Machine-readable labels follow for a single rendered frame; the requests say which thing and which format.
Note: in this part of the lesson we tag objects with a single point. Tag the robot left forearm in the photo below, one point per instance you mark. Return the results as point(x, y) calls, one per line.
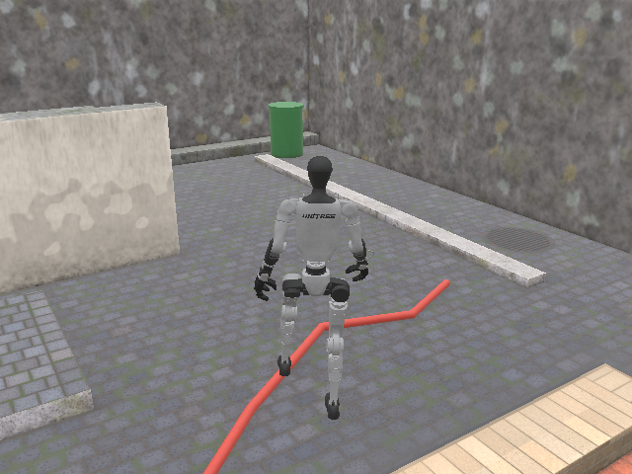
point(268, 264)

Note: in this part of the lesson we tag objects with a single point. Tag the robot thigh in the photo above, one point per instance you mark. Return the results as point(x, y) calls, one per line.
point(291, 288)
point(338, 304)

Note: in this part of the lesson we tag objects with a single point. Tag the robot left hand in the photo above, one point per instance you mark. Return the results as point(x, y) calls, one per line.
point(261, 285)

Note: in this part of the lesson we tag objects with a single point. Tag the robot right forearm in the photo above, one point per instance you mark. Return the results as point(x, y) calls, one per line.
point(361, 258)

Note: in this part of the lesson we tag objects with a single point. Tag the robot right thigh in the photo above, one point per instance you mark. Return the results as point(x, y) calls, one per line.
point(338, 304)

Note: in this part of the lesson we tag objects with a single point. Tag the robot right hand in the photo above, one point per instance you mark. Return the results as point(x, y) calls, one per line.
point(361, 276)

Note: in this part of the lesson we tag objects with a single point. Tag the left robot upper arm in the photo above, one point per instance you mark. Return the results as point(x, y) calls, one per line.
point(286, 208)

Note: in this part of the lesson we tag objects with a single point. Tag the robot left thigh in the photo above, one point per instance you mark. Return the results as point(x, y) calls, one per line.
point(291, 288)

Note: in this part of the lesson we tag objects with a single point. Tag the right robot upper arm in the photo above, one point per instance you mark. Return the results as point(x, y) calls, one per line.
point(349, 210)

